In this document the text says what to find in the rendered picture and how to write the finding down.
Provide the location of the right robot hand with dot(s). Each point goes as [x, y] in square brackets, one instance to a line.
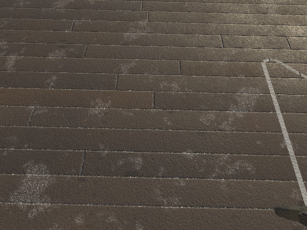
[294, 213]

